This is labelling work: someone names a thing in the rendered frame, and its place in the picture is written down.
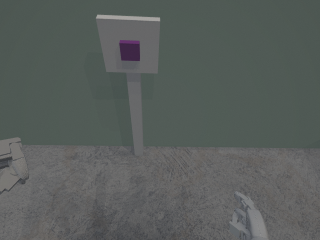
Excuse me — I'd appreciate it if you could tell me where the robot right hand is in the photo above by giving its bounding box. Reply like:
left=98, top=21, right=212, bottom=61
left=229, top=191, right=269, bottom=240

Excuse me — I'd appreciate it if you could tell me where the robot left hand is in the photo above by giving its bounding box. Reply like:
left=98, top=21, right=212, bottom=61
left=0, top=137, right=29, bottom=195

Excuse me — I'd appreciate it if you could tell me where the panel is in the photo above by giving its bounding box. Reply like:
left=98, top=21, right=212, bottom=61
left=96, top=14, right=160, bottom=156

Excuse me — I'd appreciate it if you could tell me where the button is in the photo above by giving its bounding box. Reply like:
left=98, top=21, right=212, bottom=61
left=119, top=40, right=140, bottom=61

